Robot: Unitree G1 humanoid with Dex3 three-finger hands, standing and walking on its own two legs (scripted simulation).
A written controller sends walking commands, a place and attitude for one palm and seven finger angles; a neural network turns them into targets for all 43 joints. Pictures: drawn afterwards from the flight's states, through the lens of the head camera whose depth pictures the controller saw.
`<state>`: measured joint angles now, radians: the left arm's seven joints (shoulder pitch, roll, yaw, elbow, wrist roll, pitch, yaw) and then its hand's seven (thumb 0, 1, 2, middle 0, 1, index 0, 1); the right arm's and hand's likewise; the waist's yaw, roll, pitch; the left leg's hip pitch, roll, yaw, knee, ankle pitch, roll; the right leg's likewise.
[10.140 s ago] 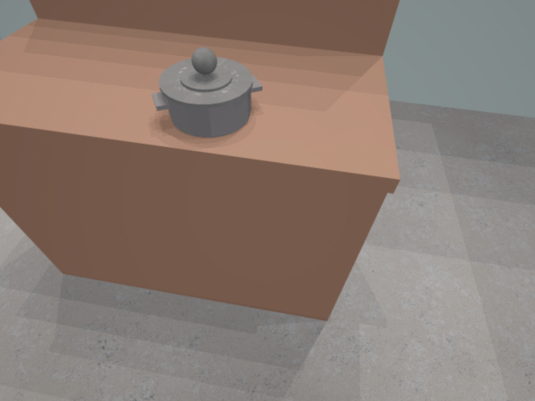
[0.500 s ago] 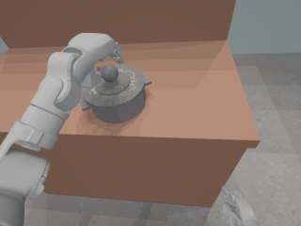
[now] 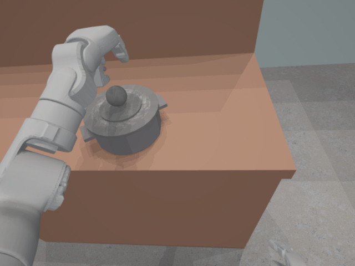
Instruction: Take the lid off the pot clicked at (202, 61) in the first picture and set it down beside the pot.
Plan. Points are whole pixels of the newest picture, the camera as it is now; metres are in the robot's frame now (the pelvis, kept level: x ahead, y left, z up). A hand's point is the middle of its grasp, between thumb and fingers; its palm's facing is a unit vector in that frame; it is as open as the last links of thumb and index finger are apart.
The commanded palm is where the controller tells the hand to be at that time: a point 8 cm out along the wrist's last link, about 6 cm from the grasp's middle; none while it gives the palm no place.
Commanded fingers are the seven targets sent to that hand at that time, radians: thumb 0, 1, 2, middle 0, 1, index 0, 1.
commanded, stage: move the open hand above the knob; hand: left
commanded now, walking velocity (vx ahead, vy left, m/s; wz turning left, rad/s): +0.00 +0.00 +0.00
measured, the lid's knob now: (116, 96) +0.47 +0.15 +0.16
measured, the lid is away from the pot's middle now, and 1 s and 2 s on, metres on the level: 0.00 0.00 0.00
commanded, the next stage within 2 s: none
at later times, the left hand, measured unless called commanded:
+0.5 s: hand (100, 70) +0.44 +0.14 +0.25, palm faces -0.15 -0.03 -0.99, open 9.9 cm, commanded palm +0.41 +0.15 +0.31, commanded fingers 0.00 -0.40 1.74 -0.88 -0.08 -0.88 -0.08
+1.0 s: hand (102, 80) +0.44 +0.15 +0.23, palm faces -0.19 +0.00 -0.98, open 9.9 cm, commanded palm +0.41 +0.16 +0.31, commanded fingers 0.00 -0.40 1.74 -0.88 -0.08 -0.88 -0.08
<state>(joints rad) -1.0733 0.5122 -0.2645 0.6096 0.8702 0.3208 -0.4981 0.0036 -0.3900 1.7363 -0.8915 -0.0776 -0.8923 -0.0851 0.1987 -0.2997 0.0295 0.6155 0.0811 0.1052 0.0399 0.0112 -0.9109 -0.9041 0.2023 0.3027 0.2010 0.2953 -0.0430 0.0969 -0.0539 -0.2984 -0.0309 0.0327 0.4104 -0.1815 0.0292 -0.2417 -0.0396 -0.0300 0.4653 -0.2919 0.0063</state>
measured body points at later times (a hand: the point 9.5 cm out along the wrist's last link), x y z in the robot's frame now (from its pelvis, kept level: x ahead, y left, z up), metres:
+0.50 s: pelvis -0.01 +0.00 +0.00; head +0.01 -0.03 +0.45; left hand +0.44 +0.14 +0.31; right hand +0.17 -0.23 -0.11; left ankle +0.01 +0.11 -0.74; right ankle -0.04 -0.12 -0.74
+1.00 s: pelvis -0.01 +0.01 +0.00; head +0.01 -0.04 +0.45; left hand +0.44 +0.14 +0.28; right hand +0.14 -0.24 -0.12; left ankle +0.01 +0.11 -0.74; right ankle -0.04 -0.12 -0.74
